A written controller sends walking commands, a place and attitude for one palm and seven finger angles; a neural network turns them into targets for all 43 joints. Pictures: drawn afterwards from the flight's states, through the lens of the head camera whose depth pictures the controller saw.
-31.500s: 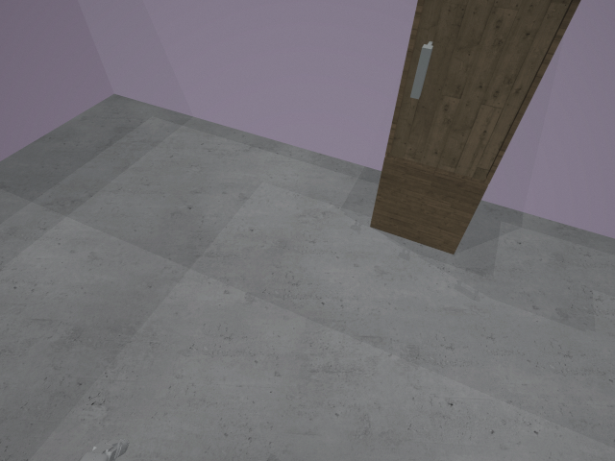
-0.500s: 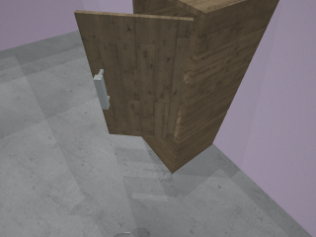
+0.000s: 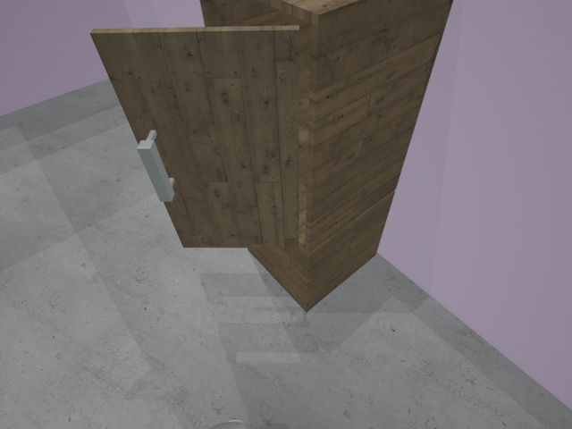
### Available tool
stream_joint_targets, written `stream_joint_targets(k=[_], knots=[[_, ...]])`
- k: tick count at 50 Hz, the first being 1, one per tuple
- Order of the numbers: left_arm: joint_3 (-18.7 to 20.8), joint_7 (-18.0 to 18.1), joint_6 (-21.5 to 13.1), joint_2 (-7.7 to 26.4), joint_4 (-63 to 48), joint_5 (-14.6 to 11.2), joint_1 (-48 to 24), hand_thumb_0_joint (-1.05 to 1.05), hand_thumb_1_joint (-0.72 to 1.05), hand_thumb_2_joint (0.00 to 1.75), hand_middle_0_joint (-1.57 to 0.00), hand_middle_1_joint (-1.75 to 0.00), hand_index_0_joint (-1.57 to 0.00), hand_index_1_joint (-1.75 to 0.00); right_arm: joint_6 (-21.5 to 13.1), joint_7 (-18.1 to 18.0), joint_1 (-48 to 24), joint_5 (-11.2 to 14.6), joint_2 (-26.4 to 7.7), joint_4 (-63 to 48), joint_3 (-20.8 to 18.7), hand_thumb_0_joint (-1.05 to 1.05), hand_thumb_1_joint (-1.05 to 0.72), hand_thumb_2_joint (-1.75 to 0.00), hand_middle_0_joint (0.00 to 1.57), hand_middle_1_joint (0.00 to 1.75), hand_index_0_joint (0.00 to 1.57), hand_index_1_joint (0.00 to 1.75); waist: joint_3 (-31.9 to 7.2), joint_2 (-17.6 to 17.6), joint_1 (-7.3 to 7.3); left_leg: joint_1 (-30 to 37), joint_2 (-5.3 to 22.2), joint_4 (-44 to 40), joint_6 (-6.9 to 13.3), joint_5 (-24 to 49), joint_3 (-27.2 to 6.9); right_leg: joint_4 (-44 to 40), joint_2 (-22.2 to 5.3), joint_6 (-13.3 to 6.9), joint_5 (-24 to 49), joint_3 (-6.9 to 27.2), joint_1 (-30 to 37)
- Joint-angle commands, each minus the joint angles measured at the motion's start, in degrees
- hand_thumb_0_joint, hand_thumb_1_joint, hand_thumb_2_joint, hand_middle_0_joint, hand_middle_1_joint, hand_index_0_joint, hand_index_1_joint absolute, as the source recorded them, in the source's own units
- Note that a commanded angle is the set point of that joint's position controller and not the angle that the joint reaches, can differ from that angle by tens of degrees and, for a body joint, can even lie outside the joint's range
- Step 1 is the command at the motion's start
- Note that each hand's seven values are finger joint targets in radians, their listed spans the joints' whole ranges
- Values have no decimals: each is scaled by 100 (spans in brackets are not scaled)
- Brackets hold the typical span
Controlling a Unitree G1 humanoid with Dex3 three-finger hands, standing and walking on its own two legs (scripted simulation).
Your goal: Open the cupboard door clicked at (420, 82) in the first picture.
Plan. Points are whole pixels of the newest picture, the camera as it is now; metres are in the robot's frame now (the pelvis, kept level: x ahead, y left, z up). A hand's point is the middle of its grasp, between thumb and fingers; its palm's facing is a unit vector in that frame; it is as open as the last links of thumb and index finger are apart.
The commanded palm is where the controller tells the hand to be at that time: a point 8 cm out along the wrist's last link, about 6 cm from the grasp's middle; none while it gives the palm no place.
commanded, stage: come to a stop and stand still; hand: left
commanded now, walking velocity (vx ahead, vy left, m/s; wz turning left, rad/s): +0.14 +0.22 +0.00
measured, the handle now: (160, 166) +0.60 +0.30 +0.00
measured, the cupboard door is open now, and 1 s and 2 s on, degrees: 49 49 49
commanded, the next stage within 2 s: look again from close up in 0.70 s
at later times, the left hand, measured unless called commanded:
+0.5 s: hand out of the picture +0.02 +0.20 -0.17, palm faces +0.06 -0.98 -0.19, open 7.4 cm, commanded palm none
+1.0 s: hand out of the picture +0.06 +0.23 -0.16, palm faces +0.01 -0.95 -0.30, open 7.4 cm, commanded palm none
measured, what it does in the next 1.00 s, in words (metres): steps on the spot: left foot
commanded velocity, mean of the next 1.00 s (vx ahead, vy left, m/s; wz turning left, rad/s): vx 0.00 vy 0.03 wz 0.00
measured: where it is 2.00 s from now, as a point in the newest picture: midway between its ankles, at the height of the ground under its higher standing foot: outside the picture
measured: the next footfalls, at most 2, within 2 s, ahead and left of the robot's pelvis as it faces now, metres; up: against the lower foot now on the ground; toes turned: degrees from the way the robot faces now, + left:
left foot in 0.28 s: +0.04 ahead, +0.12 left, +0.00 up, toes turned +3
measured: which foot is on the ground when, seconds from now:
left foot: up 0.00-0.26, down 0.28-1.00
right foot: down 0.00-1.00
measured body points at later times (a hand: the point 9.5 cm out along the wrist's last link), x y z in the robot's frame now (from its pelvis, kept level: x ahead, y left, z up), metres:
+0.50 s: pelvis +0.02 +0.02 +0.01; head +0.04 +0.03 +0.46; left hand +0.02 +0.25 -0.16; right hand +0.07 -0.21 -0.14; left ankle +0.00 +0.12 -0.73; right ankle -0.02 -0.12 -0.73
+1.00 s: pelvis +0.01 +0.02 +0.00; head +0.02 +0.01 +0.45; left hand +0.06 +0.28 -0.13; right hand +0.03 -0.24 -0.15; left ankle +0.00 +0.12 -0.73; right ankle -0.02 -0.12 -0.73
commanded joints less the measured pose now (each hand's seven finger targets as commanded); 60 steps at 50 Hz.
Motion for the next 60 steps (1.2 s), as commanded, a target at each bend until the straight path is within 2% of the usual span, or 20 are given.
stream_joint_targets(k=[1, 3, 7, 9, 11, 12, 14, 15, 18, 25, 39, 40, 41, 42, 43, 45, 48, 49, 53, 60], knots=[[91, 32, -215, 771, -310, -23, -210, 0, 90, 90, -20, -30, -20, -30, -174, 103, 39, -6, -218, -322, -35, 0, -90, -90, 20, 30, 20, 30, 629, -1249, -32, -126, -76, 997, 13, 103, -175, -2459, -1327, -686, -736, 1504, -687], [93, -2, -273, 770, -245, -39, -6, 0, 90, 90, -20, -30, -20, -30, -244, 120, 258, 33, -229, -246, -19, 0, -90, -90, 20, 30, 20, 30, 507, -1093, 29, -76, -130, 807, -56, 200, -69, -2244, -1263, -684, 55, 1216, -229], [172, 38, -307, 917, -25, -14, 534, 0, 90, 90, -20, -30, -20, -30, -326, 69, 148, 77, -235, -302, 14, 0, -90, -90, 20, 30, 20, 30, 60, -1020, 325, -101, -202, 33, -115, -261, 29, -1650, -1563, -924, 2196, 1255, 1019], [186, 64, -297, 914, 107, -32, 615, 0, 90, 90, -20, -30, -20, -30, -356, 9, 223, 100, -175, -275, 58, 0, -90, -90, 20, 30, 20, 30, -174, -1085, 315, 256, -256, -727, -117, -201, 66, -1208, -1546, -935, 3320, 1168, 1302], [166, 76, -266, 854, 168, -80, 470, 0, 90, 90, -20, -30, -20, -30, -393, -38, 494, 113, -110, -130, 98, 0, -90, -90, 20, 30, 20, 30, -265, -1051, 167, 1065, -347, -1687, -79, 747, 127, -804, -1275, -658, 3602, 892, 997], [137, 69, -250, 749, 181, -127, 435, 0, 90, 90, -20, -30, -20, -30, -442, -62, 610, 107, -215, -60, 108, 0, -90, -90, 20, 30, 20, 30, -350, -860, 139, 1550, -154, -1896, 13, 1510, -42, -571, -1027, -466, 3308, 707, 675], [38, 74, -204, 373, 190, -144, 550, 0, 90, 90, -20, -30, -20, -30, -494, -135, 648, 75, -575, -40, 69, 0, -90, -90, 20, 30, 20, 30, -665, 128, 198, 2174, 740, -1476, 443, 3611, -706, -419, -484, -115, 1706, 230, 140], [13, 94, -163, 259, 210, -101, 501, 0, 90, 90, -20, -30, -20, -30, -457, -153, 638, 73, -601, -34, 66, 0, -90, -90, 20, 30, 20, 30, -529, 60, 184, 1933, 878, -1511, 570, 3314, -712, -528, -321, -67, 831, 131, 162], [-37, 66, -103, 276, 320, -122, 302, 0, 90, 90, -20, -30, -20, -30, -462, -205, 545, 82, -455, 78, 160, 0, -90, -90, 20, 30, 20, 30, -166, 600, 135, 1699, 615, -1859, 505, 3355, -642, -603, -249, -35, 837, 77, 282], [-94, 59, -164, 318, 543, -92, 364, 0, 90, 90, -20, -30, -20, -30, -481, -205, 500, 112, -320, 143, 190, 0, -90, -90, 20, 30, 20, 30, -128, -358, 64, 1833, 341, -1738, 293, 2593, -372, -1069, -410, -80, 1727, 311, 404], [-162, 54, -176, 287, 666, -113, 455, 0, 90, 90, -20, -30, -20, -30, -541, -201, 586, 91, -260, 362, 285, 0, -90, -90, 20, 30, 20, 30, 89, -83, 89, 1732, 302, -2021, 263, 2424, -372, -1258, -408, -51, 1534, 298, 537], [-181, 89, -285, 1336, 58, -40, 314, 0, 90, 90, -20, -30, -20, -30, -588, -116, 299, 69, -1091, -408, 212, 0, -90, -90, 20, 30, 20, 30, 693, 450, -13, 1478, 156, -2165, 118, 2599, -518, -916, -188, -137, 1027, 180, 81], [2, 121, -311, 990, -62, -30, 339, 0, 90, 90, -20, -30, -20, -30, -741, -167, 422, 4, -1108, -515, 33, 0, -90, -90, 20, 30, 20, 30, -208, 1078, -11, 1763, 394, -1587, 156, 3843, -703, -301, -238, -155, 966, 144, 88], [52, 115, -363, 1026, -13, -20, 385, 0, 90, 90, -20, -30, -20, -30, -794, -247, 472, 9, -1057, -405, -39, 0, -90, -90, 20, 30, 20, 30, -890, 1165, -11, 2429, 517, -1254, 237, 5484, -753, -41, -167, -226, 1382, 78, -1], [-31, 126, -372, 878, -59, -62, 476, 0, 90, 90, -20, -30, -20, -30, -793, -280, 663, 49, -1000, -426, 1, 0, -90, -90, 20, 30, 20, 30, -1170, 974, -29, 2843, 633, -1119, 394, 6207, -753, -70, -122, -231, 1048, 120, -93], [-38, 101, -350, 703, -154, -82, 587, 0, 90, 90, -20, -30, -20, -30, -730, -265, 666, 50, -922, -552, 11, 0, -90, -90, 20, 30, 20, 30, -1238, 111, 16, 2748, 645, -816, 584, 5525, -682, -499, -100, -244, 1599, 48, 48], [55, 126, -318, 977, -287, -60, 550, 0, 90, 90, -20, -30, -20, -30, -647, -228, 425, 72, -883, -747, -42, 0, -90, -90, 20, 30, 20, 30, -614, -858, 31, 1288, 174, -893, 423, 2876, -314, -391, -550, -378, 3495, 421, 684], [52, 130, -312, 1004, -342, -60, 495, 0, 90, 90, -20, -30, -20, -30, -627, -210, 405, 66, -847, -755, -37, 0, -90, -90, 20, 30, 20, 30, -506, -820, 12, 1213, 130, -972, 401, 2551, -247, -362, -597, -380, 3613, 438, 649], [2, 109, -278, 1103, -462, -89, 269, 0, 90, 90, -20, -30, -20, -30, -566, -135, 247, 46, -887, -689, 9, 0, -90, -90, 20, 30, 20, 30, -250, -288, 8, 1340, 238, -1213, 394, 2327, -286, -523, -439, -253, 2417, 390, 287], [-66, 38, -271, 1274, -450, -69, -54, 0, 90, 90, -20, -30, -20, -30, -519, -33, -35, 42, -1017, -630, 80, 0, -90, -90, 20, 30, 20, 30, 361, -325, 19, 1129, 224, -1731, 343, 796, -399, -1316, -387, -204, 344, 638, -193]])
